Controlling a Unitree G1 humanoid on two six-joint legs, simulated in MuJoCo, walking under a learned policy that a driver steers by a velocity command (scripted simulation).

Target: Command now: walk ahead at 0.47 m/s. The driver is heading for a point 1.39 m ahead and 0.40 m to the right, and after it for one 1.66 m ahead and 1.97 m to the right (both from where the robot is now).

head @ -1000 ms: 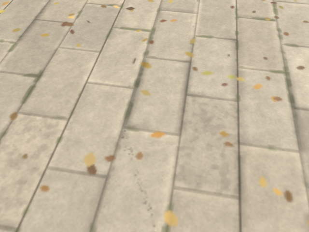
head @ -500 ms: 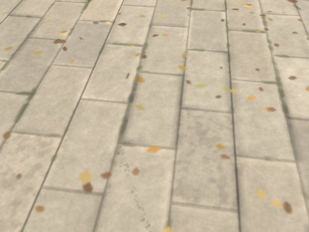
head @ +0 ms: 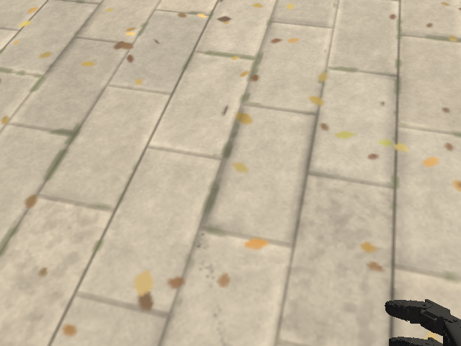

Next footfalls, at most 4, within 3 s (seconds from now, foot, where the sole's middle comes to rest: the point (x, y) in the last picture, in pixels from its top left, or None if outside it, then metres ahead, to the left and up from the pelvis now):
0.08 left None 0.24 0.11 -0.77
0.60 right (321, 324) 0.53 -0.13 -0.77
1.12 left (248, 228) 0.83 0.09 -0.77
1.64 right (346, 187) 1.02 -0.23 -0.77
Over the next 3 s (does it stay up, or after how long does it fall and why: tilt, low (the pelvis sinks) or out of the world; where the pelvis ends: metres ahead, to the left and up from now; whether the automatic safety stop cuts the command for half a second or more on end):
stays up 1.34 -0.38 0.00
